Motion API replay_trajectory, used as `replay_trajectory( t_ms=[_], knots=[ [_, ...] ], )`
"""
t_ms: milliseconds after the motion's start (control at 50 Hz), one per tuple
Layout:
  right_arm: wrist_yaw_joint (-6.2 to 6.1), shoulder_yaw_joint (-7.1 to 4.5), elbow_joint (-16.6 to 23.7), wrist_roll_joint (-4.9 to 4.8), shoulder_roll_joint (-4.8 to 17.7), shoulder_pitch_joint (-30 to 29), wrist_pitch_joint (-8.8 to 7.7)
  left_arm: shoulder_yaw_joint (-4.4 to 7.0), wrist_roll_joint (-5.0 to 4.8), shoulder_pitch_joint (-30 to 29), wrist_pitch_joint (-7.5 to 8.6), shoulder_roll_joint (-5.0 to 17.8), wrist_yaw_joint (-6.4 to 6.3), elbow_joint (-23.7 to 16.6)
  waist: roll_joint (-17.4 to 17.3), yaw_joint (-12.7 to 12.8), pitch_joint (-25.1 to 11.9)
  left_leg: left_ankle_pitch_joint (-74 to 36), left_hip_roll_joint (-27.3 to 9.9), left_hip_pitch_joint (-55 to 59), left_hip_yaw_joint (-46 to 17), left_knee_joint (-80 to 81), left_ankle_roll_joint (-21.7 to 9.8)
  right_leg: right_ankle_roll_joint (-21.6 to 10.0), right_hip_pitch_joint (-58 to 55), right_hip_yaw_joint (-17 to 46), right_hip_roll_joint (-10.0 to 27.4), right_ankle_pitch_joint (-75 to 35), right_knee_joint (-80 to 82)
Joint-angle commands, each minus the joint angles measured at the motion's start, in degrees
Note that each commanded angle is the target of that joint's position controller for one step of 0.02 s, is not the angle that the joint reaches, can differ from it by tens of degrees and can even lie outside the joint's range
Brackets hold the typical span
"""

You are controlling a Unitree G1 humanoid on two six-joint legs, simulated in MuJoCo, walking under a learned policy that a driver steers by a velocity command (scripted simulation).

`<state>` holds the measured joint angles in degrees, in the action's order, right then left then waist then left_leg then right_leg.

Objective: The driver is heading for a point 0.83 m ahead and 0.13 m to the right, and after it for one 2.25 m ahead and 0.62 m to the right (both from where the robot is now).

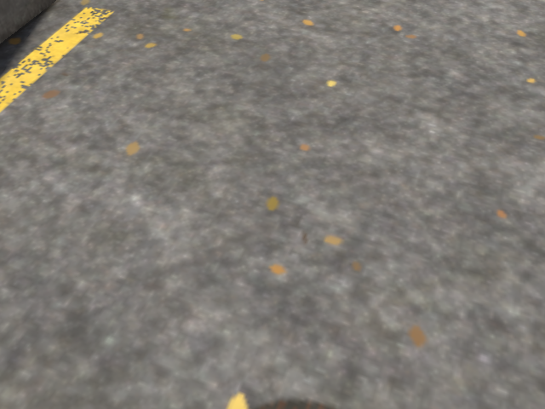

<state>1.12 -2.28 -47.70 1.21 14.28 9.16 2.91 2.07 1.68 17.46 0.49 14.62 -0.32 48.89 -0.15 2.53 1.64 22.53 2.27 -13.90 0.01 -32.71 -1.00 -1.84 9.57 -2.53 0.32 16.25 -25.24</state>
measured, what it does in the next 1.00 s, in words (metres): walks ahead: left foot, then right foot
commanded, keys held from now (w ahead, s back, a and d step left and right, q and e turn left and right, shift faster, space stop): w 0.98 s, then w+e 0.02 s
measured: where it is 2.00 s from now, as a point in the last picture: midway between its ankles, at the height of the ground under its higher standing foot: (331, 228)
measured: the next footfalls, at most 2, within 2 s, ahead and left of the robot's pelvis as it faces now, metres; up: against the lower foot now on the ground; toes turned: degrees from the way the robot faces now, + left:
left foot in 0.02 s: +0.02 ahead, +0.10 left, +0.00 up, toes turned +0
right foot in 0.48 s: +0.34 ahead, -0.11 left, +0.00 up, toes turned -3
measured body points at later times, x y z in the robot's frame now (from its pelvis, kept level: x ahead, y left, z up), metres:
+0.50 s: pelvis +0.19 -0.03 -0.02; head +0.22 -0.04 +0.42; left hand +0.39 +0.22 -0.12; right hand +0.12 -0.28 -0.17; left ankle -0.01 +0.09 -0.73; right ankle +0.30 -0.11 -0.74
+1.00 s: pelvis +0.46 -0.03 -0.01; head +0.49 -0.02 +0.44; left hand +0.38 +0.21 -0.16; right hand +0.66 -0.24 -0.12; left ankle +0.61 +0.07 -0.73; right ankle +0.30 -0.11 -0.74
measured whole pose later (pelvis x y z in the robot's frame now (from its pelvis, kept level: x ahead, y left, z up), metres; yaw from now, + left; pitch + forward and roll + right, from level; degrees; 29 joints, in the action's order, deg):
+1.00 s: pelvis +0.46 -0.03 -0.01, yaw +0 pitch +1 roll -2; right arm 1.9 -1.0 -48.7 1.6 12.0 0.0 -2.6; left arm 1.8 1.3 26.2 4.8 11.3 -0.4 59.6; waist -1.1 3.8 3.3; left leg 5.0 -1.9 -30.0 4.5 -31.9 -4.5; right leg -3.0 -8.0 -3.9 -4.1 20.2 -11.4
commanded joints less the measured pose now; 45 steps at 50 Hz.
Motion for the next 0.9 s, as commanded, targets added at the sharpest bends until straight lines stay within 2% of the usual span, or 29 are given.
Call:
replay_trajectory(
  t_ms=[20,40,60,80,100,120,160,200,280,320,380,420,440,460,480,500,520,540,560,580,600,620,680,740,800,840,900],
  knots=[
    [-0.92,-0.7,-0.2,0.48,4.4,6.6,-2.91,2.1,-0.47,0.1,0.46,7.6,0.13,-1.4,4.3,-4.9,-0.8,-6.4,-0.4,16.7,0.3,14.3,-3.4,-7.0,9.5,10.9,9.7,0.4,3.2],
    [-1.56,-1.34,-1.7,1.36,8.1,13.2,-3.99,0.91,-0.49,-1.8,0.94,3.2,0.41,-3.0,-6.2,-7.7,-3.8,3.0,-12.3,26.1,-14.6,20.1,-5.3,-4.5,18.0,4.5,4.9,7.7,-10.1],
    [-1.68,-3.43,-2.7,0.19,15.7,16.2,-4.17,0.77,-0.39,-6.0,1.38,3.3,0.35,-6.0,-16.4,-9.3,0.7,7.2,-23.6,24.9,-32.7,25.2,-12.2,-2.8,31.6,-2.4,-2.5,16.1,-19.3],
    [-1.58,-2.98,-3.1,0.27,12.9,15.5,-4.42,2.29,0.66,-8.3,1.25,8.7,0.3,-5.8,-7.7,-8.9,5.1,5.0,-23.9,21.1,-31.2,24.2,-15.1,-2.8,33.3,2.2,1.6,15.2,-26.8],
    [-1.28,-1.93,-2.3,0.12,9.5,12.2,-4.83,2.5,0.11,-6.9,1.4,8.1,1.02,-4.6,-5.4,-6.5,5.8,4.8,-20.9,19.3,-27.0,24.4,-14.4,-2.8,32.9,3.5,2.5,11.2,-28.9],
    [-1.14,-1.43,-1.8,0.15,7.5,9.6,-5.15,2.39,-0.39,-5.2,1.62,7.4,1.61,-3.3,-5.3,-4.9,6.2,3.2,-17.9,18.0,-22.5,25.8,-12.5,-2.3,31.9,3.6,3.5,7.2,-29.0],
    [-1.38,-1.01,-2.0,-0.11,6.3,8.7,-6.15,2.38,0.39,-4.9,1.57,6.5,2.42,-2.4,-6.5,-3.8,5.3,-6.6,-14.4,17.3,-16.3,27.0,-11.1,-0.9,30.4,2.3,4.0,1.2,-29.7],
    [-1.24,-1.01,-3.4,-0.46,6.2,10.8,-6.88,2.25,0.72,-6.0,1.27,5.4,2.72,-2.6,-5.5,-3.6,4.1,-16.3,-13.5,17.4,-12.5,26.5,-11.3,0.5,30.8,1.2,3.9,-2.0,-30.2],
    [-1.23,-0.81,-5.8,-0.44,6.2,14.0,-7.31,1.51,0.38,-13.3,1.11,3.4,3.11,-5.2,-5.4,-4.8,5.7,-23.8,-12.4,14.7,-8.2,26.6,-11.2,2.2,30.7,-0.6,3.9,-7.2,-22.8],
    [-1.27,-0.84,-6.8,-0.29,6.8,15.3,-7.51,1.1,0.11,-16.6,1.09,2.8,3.27,-6.5,-5.7,-5.4,6.3,-27.2,-12.5,13.3,-6.9,26.1,-10.7,1.8,27.6,-1.3,3.3,-9.4,-17.3],
    [-1.57,-1.04,-7.9,-0.26,8.2,16.2,-7.7,1.07,-0.04,-18.3,1.08,3.3,3.06,-7.6,-5.5,-5.1,6.5,-31.9,-14.4,14.0,-6.5,25.1,-10.0,-0.4,22.9,-2.0,2.2,-9.5,-11.7],
    [-1.79,-1.12,-8.3,-0.19,9.0,15.0,-7.71,1.47,-0.04,-15.6,1.27,4.0,2.5,-7.2,-5.3,-3.0,5.3,-41.7,-15.2,14.9,-5.6,21.1,-8.8,-2.5,16.9,-2.6,0.5,-7.2,-9.2],
    [-1.83,-1.23,-8.5,-0.03,9.6,14.4,-7.67,1.98,-0.07,-11.3,1.47,4.9,1.96,-5.9,-5.2,-0.9,2.8,-50.8,-14.8,15.2,-4.5,15.4,-7.9,-3.5,11.0,-3.2,-1.3,-5.6,-7.9],
    [-1.8,-1.23,-8.7,-0.08,9.6,13.8,-7.42,2.65,0.07,-3.0,1.92,5.8,1.36,-3.1,-3.4,3.0,-1.7,-55.4,-12.7,13.7,-2.3,4.7,-6.8,-4.7,0.8,-4.0,-3.2,-6.3,-4.3],
    [-1.7,-0.79,-8.3,-0.15,8.6,14.3,-7.43,3.69,0.99,6.7,2.59,8.6,0.56,-0.2,-0.8,6.4,-7.7,-46.2,-9.9,5.1,-0.4,-9.5,-5.8,-6.4,-13.4,0.8,1.2,-3.2,-2.9],
    [-1.11,0.78,-6.2,-1.84,2.0,19.0,-7.48,5.26,2.07,13.4,2.87,15.5,0.08,0.6,12.8,5.5,-16.3,-15.8,-1.6,-12.1,3.4,-32.0,-2.9,-11.9,-27.9,28.1,19.2,12.6,2.9],
    [-1.12,-0.42,-6.9,-0.79,5.6,18.6,-7.52,4.82,0.23,10.7,2.5,14.6,0.73,0.7,11.7,4.1,-17.1,5.7,2.3,-17.8,-4.2,-40.6,-4.0,-13.9,-24.1,44.9,23.2,14.2,12.4],
    [-1.03,-1.09,-5.9,-0.38,7.1,14.5,-7.34,4.1,-0.68,3.7,2.39,11.8,0.9,-0.1,7.2,0.9,-7.7,1.4,-1.8,-20.9,-5.4,-43.0,-5.0,-12.8,-16.1,36.1,21.2,16.5,12.3],
    [-0.55,-0.82,-5.4,-0.26,6.5,11.9,-7.62,3.03,-0.83,-1.1,2.72,7.7,1.16,-0.9,3.1,-0.3,-2.6,-3.4,-4.4,-20.2,-4.5,-40.0,-5.2,-11.9,-8.3,28.7,18.8,12.1,13.9],
    [-0.29,-0.66,-5.5,-0.2,5.0,11.3,-7.43,2.4,-0.71,-3.2,3.13,5.8,1.16,-0.8,3.0,-2.1,-0.3,-5.6,-6.3,-18.3,-3.7,-36.4,-5.1,-10.2,-3.8,22.9,15.7,7.0,15.4],
    [-0.08,-0.51,-5.8,0.62,4.3,12.2,-6.77,1.92,-0.84,-3.6,3.56,4.5,1.02,0.0,4.2,-3.5,0.8,-6.5,-7.4,-15.7,-3.3,-34.0,-4.6,-9.2,-0.3,18.6,13.6,1.4,16.3],
    [0.28,-0.33,-6.6,1.02,3.4,13.2,-6.06,1.66,-0.73,-3.0,4.03,3.9,1.0,0.6,4.3,-4.2,0.4,-7.4,-7.5,-13.8,-2.7,-33.4,-4.0,-9.1,1.2,15.6,12.5,-2.7,16.9],
    [0.84,-0.29,-5.4,0.91,2.8,9.5,-5.06,1.84,-1.06,0.8,5.15,4.7,1.05,2.9,3.5,-4.4,1.7,-10.9,-8.6,-17.5,-1.0,-30.0,-2.5,-10.2,1.0,11.5,11.5,-8.0,19.3],
    [1.02,-0.31,-2.9,0.94,3.0,1.8,-4.79,1.63,-1.19,4.2,5.25,4.3,0.98,4.6,2.6,-3.0,4.0,-16.4,-9.6,-24.1,0.4,-23.2,-0.8,-10.6,-1.9,9.3,10.7,-10.2,21.2],
    [1.16,0.18,-0.8,0.63,1.8,-4.7,-5.13,1.35,-1.31,6.6,5.28,4.1,0.87,5.9,2.4,-1.6,4.6,-21.6,-8.7,-24.3,2.1,-13.4,0.1,-9.9,-3.9,6.3,9.3,-16.1,20.6],
    [1.18,0.55,0.3,0.42,1.2,-8.3,-5.29,1.26,-1.22,8.5,5.36,4.2,0.66,6.8,2.9,-0.5,4.6,-23.8,-7.5,-22.8,3.3,-7.9,0.0,-9.5,-5.7,5.1,9.3,-19.7,20.0],
    [0.97,0.62,1.8,0.37,1.6,-12.2,-5.49,1.14,-0.8,11.2,5.15,4.3,0.18,8.4,3.1,0.6,5.0,-23.1,-6.2,-22.5,4.2,-3.1,-1.2,-9.6,-11.1,4.8,10.9,-26.2,18.1]
  ],
)
Keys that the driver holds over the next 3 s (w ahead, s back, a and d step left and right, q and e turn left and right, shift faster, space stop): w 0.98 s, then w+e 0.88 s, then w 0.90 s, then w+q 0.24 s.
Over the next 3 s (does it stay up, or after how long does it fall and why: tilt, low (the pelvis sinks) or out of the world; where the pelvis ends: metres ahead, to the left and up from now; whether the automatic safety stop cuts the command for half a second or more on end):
stays up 1.45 -0.41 0.00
